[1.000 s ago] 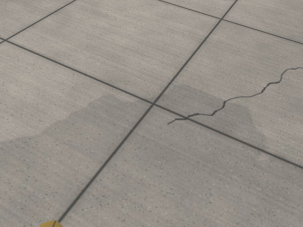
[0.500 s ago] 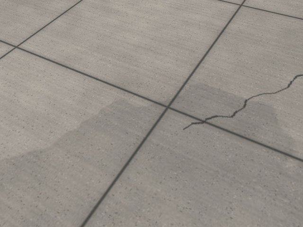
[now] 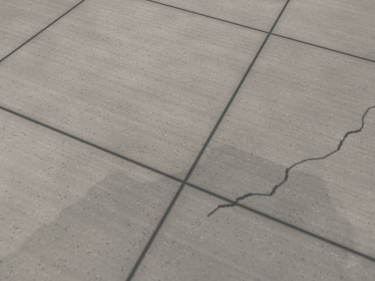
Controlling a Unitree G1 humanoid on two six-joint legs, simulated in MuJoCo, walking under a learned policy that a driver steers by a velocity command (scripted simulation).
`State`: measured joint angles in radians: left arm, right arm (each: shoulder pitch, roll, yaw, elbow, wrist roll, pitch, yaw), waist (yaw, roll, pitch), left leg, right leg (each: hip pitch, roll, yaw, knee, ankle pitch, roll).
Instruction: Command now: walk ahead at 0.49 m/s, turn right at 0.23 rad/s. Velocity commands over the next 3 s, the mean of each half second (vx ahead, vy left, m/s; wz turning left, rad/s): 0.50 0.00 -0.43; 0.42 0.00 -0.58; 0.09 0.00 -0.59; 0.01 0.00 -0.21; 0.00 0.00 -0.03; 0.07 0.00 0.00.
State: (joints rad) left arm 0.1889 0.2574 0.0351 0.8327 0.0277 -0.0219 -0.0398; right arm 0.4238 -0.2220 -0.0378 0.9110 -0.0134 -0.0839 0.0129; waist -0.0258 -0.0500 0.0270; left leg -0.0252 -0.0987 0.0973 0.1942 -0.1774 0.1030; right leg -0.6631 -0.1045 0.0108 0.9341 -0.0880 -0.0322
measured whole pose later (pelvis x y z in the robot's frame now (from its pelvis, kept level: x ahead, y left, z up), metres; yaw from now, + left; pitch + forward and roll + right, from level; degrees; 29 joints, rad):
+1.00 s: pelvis +0.54 -0.08 +0.00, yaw -33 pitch +0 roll +0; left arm 0.23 0.32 0.08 0.78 0.03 0.01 -0.02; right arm 0.22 -0.25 -0.03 0.77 -0.02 -0.07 -0.01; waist 0.01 -0.05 0.08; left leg -0.24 0.01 0.11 0.41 -0.17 0.04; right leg -0.54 0.04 0.03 1.13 -0.37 -0.02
